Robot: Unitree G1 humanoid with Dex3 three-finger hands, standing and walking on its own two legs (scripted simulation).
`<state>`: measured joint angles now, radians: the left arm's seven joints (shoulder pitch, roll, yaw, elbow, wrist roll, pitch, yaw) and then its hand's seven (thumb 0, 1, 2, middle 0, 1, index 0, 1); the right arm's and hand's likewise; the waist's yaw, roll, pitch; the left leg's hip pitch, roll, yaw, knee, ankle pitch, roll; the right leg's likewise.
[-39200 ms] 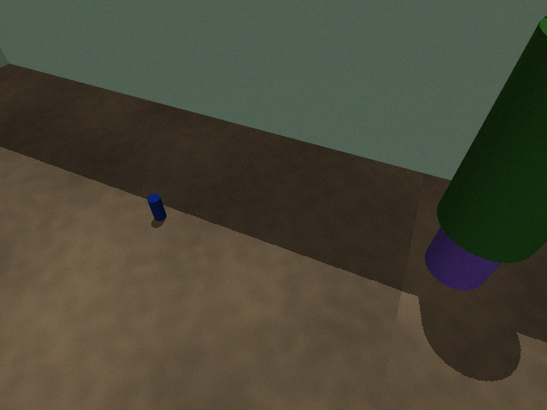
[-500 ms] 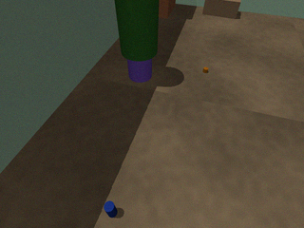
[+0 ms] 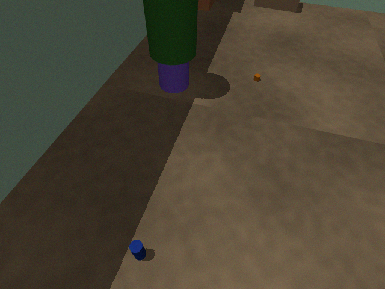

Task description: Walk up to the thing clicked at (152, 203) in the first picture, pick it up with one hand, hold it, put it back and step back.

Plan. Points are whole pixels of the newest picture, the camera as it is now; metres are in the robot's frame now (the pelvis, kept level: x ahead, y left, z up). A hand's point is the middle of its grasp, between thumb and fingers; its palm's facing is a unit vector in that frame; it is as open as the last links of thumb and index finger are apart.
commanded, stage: walk up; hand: left
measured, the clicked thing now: (138, 250) +0.40 +0.24 -0.71
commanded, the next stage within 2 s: stand in 0.84 s
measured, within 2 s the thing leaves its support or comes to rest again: neither
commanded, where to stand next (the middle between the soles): +0.02 +0.01 m, yaw +0 degrees
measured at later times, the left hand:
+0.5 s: hand out of the picture +0.10 +0.26 -0.15, palm faces -0.01 -0.94 -0.33, open 7.4 cm
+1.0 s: hand out of the picture +0.10 +0.25 -0.15, palm faces -0.04 -0.94 -0.33, open 7.4 cm
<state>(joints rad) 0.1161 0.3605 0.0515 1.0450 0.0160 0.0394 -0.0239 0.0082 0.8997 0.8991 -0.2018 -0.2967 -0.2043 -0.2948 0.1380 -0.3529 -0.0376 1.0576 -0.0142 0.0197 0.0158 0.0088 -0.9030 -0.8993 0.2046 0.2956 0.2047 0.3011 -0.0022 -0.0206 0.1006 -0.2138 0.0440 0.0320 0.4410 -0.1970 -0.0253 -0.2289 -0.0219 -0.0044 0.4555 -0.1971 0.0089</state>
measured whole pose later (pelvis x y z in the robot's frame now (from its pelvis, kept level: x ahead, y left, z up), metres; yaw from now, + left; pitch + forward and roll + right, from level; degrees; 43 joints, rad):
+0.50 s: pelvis +0.01 +0.00 +0.00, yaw +0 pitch -1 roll +0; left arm 0.10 0.36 0.04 1.03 0.01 0.03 -0.02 0.01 0.90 0.90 -0.20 -0.30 -0.20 -0.29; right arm 0.12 -0.36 -0.03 1.03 0.00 0.01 0.01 0.01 -0.90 -0.90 0.20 0.30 0.21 0.30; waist 0.00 -0.01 0.09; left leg -0.21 0.05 0.04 0.45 -0.21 -0.03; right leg -0.23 -0.02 0.00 0.46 -0.21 0.01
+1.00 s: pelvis +0.02 +0.00 +0.01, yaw -1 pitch -2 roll +0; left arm 0.12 0.35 0.01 1.08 0.02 0.00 -0.02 0.01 0.90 0.90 -0.20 -0.30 -0.20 -0.29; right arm 0.14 -0.35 -0.01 1.09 -0.02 0.00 0.02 0.01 -0.90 -0.90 0.20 0.30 0.20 0.30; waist -0.01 0.00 0.05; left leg -0.15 0.05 0.04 0.37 -0.20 -0.03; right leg -0.16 -0.02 0.00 0.38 -0.19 0.01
